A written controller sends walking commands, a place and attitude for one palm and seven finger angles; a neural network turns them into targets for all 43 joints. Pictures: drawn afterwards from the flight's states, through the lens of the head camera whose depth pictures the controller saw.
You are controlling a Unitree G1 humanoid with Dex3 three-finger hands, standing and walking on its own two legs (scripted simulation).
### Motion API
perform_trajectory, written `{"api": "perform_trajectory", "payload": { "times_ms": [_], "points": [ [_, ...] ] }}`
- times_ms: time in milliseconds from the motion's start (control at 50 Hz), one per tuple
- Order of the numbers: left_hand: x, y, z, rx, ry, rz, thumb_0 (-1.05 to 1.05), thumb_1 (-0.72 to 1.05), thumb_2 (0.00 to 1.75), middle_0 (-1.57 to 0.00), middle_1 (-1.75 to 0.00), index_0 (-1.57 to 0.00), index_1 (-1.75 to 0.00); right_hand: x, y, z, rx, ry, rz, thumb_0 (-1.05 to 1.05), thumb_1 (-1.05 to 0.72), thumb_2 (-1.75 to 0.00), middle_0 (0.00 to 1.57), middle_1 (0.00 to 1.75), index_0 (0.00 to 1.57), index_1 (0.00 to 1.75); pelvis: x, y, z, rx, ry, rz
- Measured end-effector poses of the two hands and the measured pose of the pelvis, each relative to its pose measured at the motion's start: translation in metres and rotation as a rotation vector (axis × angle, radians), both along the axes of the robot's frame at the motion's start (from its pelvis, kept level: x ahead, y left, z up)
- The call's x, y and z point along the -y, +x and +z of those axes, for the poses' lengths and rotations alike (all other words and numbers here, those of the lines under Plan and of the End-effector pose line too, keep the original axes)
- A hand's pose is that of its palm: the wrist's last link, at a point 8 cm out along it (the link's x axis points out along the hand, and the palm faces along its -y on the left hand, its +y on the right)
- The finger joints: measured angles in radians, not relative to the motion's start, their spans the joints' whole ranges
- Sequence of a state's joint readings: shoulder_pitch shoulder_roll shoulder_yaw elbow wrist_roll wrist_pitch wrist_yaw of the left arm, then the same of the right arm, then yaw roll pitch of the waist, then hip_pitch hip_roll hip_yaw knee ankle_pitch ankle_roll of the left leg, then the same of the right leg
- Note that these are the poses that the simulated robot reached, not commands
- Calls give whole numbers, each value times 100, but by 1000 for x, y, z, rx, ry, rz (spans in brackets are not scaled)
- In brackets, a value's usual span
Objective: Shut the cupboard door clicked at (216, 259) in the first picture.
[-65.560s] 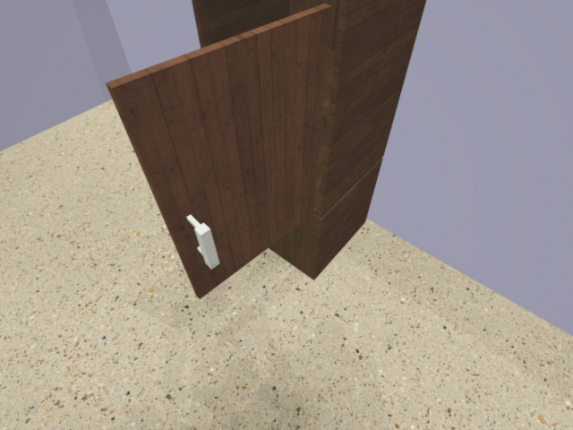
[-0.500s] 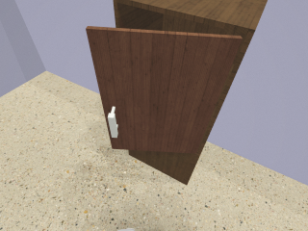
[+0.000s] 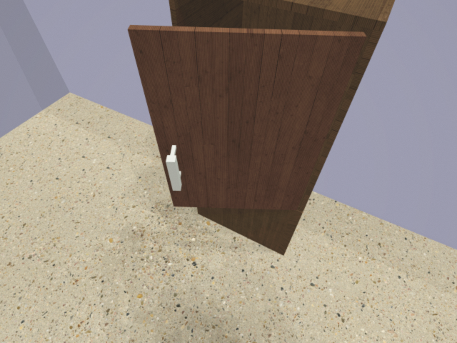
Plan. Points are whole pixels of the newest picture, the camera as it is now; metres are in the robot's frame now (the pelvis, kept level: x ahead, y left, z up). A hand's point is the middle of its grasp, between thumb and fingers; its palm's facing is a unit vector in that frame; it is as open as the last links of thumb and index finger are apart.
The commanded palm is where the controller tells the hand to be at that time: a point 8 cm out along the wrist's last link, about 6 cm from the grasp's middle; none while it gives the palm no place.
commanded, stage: come to a stop and stand still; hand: left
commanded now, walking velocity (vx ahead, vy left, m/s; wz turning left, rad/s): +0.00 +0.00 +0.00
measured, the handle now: (175, 168) +0.54 +0.18 -0.10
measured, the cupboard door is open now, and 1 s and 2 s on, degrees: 27 27 27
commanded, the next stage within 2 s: look again from close up in 0.88 s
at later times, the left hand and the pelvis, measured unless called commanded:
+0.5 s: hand out of the picture -0.03 +0.19 -0.17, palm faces +0.01 -0.98 -0.17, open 7.3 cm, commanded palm none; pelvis -0.03 +0.03 +0.01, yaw -1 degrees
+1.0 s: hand out of the picture -0.09 +0.18 -0.17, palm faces +0.03 -0.99 -0.15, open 7.3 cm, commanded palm none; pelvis -0.04 +0.03 +0.01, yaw -1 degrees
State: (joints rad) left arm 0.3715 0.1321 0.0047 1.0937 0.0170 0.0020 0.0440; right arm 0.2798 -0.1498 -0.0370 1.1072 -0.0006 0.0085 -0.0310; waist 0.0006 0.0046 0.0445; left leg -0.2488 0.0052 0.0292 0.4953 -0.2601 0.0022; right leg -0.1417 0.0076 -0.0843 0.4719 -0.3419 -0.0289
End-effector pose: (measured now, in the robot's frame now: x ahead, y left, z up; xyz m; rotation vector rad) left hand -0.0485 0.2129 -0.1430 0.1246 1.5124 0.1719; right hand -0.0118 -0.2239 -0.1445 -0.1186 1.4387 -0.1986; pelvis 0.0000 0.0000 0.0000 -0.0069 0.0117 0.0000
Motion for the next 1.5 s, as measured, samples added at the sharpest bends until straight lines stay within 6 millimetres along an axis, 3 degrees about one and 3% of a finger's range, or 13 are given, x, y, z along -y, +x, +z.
{"api": "perform_trajectory", "payload": {
  "times_ms": [120, 320, 440, 740, 920, 1500],
  "points": [
    [-4, 30, -2, 79, -22, -20, 0, 91, 90, -20, -30, -20, -30, -21, -8, 2, -23, 10, 20, 1, -93, -89, 20, 30, 20, 30, -11, -7, 4, 17, 13, -17],
    [-29, 36, 2, 126, 6, -52, 1, 93, 90, -20, -30, -20, -30, -31, -20, 5, 10, 13, 11, 2, -94, -89, 20, 30, 20, 30, -23, -21, 7, 42, 9, -18],
    [-31, 23, 2, 122, -4, -49, 0, 92, 90, -19, -30, -20, -30, -36, -28, 6, 15, 16, 15, 1, -93, -89, 20, 30, 20, 30, -28, -30, 8, 46, 8, -17],
    [-23, -33, 0, 19, -39, -15, 0, 91, 90, -20, -30, -20, -30, -46, -47, 7, -6, 26, 11, 1, -92, -89, 20, 30, 20, 30, -33, -42, 8, 36, 5, -14],
    [-20, -44, 2, -7, -38, -6, 0, 91, 90, -20, -30, -20, -30, -47, -51, 5, -15, 35, 4, 1, -92, -89, 20, 30, 20, 30, -32, -42, 7, 27, 7, -15],
    [1, 5, 1, 77, -33, -28, 0, 91, 90, -20, -30, -20, -30, -29, -38, 3, -14, 41, 2, 1, -92, -89, 19, 30, 20, 30, -10, -25, 7, 22, 13, -19]
  ]
}}
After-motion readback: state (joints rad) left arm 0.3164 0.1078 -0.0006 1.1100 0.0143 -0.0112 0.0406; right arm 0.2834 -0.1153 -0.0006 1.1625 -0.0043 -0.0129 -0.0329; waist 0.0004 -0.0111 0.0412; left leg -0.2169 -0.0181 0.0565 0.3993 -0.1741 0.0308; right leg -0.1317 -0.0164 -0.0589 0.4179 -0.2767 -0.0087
